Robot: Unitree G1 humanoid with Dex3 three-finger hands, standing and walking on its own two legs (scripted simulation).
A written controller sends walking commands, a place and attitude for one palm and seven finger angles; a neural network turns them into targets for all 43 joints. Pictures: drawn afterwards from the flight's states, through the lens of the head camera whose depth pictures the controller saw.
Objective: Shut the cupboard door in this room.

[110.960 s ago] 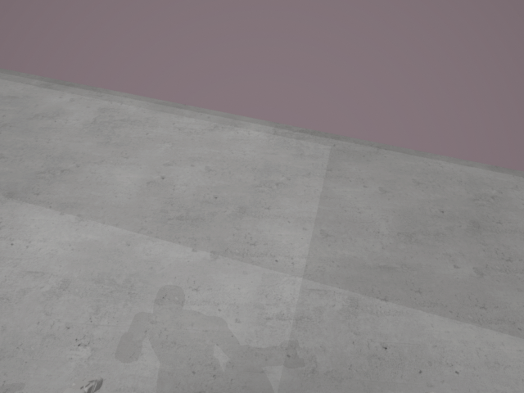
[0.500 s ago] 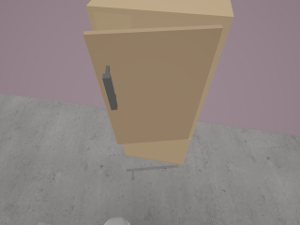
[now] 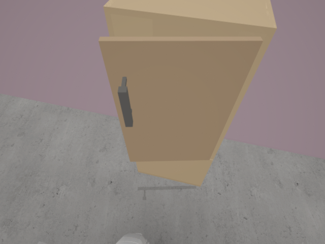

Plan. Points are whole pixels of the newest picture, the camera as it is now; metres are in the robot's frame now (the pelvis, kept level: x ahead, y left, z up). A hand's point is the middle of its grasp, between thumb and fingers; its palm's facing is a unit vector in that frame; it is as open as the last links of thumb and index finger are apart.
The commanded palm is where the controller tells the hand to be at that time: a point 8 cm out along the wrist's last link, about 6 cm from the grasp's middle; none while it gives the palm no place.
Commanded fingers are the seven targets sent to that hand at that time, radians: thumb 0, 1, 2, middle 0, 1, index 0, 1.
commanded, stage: come to a stop and stand still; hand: left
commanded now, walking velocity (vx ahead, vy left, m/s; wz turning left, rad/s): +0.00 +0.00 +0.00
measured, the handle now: (126, 103) +0.45 +0.14 +0.07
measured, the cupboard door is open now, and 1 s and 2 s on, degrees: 15 15 15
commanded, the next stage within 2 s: none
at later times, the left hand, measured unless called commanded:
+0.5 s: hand out of the picture -0.02 +0.31 -0.16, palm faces +0.02 -0.97 -0.25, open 7.4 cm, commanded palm none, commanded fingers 0.00 0.90 0.90 -0.20 -0.30 -0.20 -0.30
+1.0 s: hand out of the picture -0.21 +0.32 -0.17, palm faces +0.15 -0.98 -0.16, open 7.4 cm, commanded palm none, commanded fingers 0.00 0.90 0.90 -0.20 -0.30 -0.20 -0.30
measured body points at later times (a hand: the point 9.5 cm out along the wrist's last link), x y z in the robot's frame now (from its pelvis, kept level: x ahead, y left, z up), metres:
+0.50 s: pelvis -0.08 +0.11 +0.00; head -0.09 +0.11 +0.45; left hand -0.02 +0.36 -0.14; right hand -0.02 -0.12 -0.14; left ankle -0.01 +0.14 -0.73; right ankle -0.09 -0.02 -0.73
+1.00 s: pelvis -0.12 +0.16 +0.01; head -0.13 +0.18 +0.46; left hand -0.22 +0.37 -0.15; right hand -0.07 -0.08 -0.13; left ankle -0.02 +0.15 -0.72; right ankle -0.09 -0.01 -0.72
